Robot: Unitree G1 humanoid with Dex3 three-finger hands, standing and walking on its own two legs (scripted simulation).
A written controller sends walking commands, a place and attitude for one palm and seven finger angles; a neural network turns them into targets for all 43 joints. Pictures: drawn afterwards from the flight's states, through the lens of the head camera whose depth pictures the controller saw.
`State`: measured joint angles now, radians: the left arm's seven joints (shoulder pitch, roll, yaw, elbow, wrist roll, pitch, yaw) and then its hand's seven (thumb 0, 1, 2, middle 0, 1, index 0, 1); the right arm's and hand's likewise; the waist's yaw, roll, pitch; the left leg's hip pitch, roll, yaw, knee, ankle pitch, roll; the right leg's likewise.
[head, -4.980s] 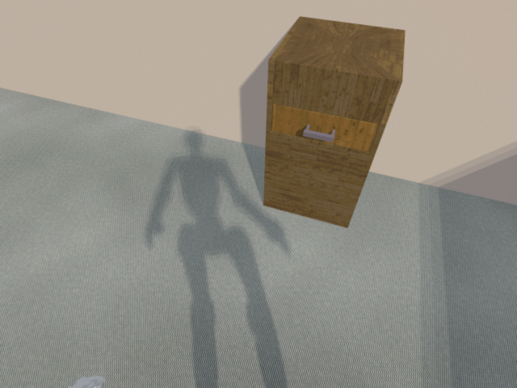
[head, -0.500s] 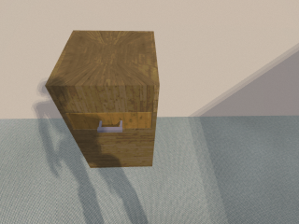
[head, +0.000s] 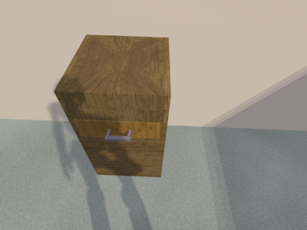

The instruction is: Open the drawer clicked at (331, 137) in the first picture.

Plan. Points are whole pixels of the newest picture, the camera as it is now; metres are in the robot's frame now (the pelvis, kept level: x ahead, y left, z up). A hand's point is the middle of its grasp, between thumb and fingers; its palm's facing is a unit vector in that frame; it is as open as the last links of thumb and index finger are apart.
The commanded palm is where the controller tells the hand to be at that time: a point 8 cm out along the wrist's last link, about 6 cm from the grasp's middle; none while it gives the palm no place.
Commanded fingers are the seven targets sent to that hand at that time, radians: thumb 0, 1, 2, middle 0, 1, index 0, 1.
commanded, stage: look again from close up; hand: left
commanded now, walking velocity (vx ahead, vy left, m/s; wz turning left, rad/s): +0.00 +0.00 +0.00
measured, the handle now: (118, 135) +0.53 +0.20 -0.23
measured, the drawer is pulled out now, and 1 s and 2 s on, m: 0.00 0.00 0.00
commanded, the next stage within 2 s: shuffle to correct the standing spot in 0.56 s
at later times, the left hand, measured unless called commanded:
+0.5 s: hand out of the picture -0.01 +0.22 -0.18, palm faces +0.01 -0.98 -0.19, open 7.4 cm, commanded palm none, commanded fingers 0.00 0.90 0.90 -0.20 -0.30 -0.20 -0.30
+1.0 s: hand out of the picture -0.08 +0.19 -0.18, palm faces +0.00 -0.99 -0.15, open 7.4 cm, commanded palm none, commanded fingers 0.00 0.90 0.90 -0.20 -0.30 -0.20 -0.30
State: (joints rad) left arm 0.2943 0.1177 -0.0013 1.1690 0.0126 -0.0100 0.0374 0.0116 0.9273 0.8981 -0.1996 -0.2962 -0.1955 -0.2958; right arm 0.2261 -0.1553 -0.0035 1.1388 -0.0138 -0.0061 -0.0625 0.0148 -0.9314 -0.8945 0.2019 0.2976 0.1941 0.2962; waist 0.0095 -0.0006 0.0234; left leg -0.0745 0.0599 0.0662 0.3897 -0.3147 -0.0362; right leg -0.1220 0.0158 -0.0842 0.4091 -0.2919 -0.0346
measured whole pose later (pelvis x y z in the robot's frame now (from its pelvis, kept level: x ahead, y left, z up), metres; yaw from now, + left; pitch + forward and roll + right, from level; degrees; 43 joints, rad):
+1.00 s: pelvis -0.04 +0.04 -0.01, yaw -2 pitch -1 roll +0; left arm 0.41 0.11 0.02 1.10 0.04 0.02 0.00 0.00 0.91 0.90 -0.20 -0.30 -0.19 -0.30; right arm 0.40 -0.15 -0.03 1.12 -0.03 0.01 -0.04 0.01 -0.91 -0.89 0.21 0.30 0.20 0.30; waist -0.02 0.01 0.00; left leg -0.17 0.02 0.11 0.53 -0.35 0.03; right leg -0.22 -0.03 -0.10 0.52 -0.28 -0.01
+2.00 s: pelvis +0.03 -0.03 -0.02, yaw +4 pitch +0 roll -1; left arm 0.18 0.20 0.06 0.95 0.04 0.04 0.03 0.00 0.91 0.90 -0.20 -0.30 -0.20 -0.30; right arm 0.16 -0.21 -0.06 0.94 -0.02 0.03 0.01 0.00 -0.91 -0.89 0.20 0.30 0.19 0.30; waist 0.02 -0.02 0.05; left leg -0.25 0.02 0.05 0.59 -0.37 0.00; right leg -0.40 -0.12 -0.11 0.56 -0.17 0.03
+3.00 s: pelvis +0.05 -0.06 +0.00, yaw +3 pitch +0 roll +0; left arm 0.35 0.08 -0.01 1.12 0.03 -0.04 0.05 0.00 0.92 0.90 -0.20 -0.30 -0.20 -0.30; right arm 0.26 -0.15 -0.01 1.11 -0.01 0.01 -0.04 0.01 -0.92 -0.89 0.20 0.30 0.19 0.30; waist 0.00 0.02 0.03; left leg -0.22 0.06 0.02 0.56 -0.32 -0.01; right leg -0.16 0.06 -0.05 0.42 -0.26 -0.05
